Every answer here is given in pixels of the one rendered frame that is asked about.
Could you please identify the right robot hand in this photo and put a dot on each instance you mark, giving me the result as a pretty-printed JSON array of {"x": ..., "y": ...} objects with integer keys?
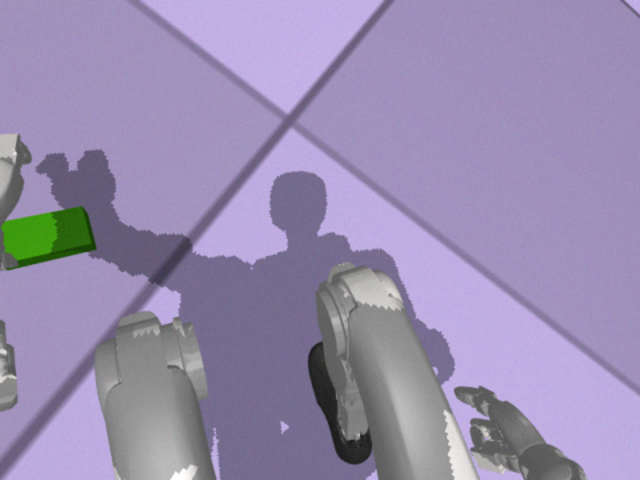
[{"x": 508, "y": 431}]

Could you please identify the small box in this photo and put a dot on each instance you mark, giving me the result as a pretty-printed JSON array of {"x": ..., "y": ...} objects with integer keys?
[{"x": 49, "y": 236}]

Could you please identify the right robot foot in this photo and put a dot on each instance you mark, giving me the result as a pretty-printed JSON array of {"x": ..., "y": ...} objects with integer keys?
[{"x": 352, "y": 452}]

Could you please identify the right robot arm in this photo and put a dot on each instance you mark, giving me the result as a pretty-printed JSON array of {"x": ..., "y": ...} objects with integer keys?
[{"x": 546, "y": 462}]

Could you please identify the left robot arm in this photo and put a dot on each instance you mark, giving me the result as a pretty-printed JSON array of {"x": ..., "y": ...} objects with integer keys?
[{"x": 8, "y": 378}]

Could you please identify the left robot hand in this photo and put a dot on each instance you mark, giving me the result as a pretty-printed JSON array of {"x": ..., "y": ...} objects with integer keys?
[{"x": 13, "y": 154}]

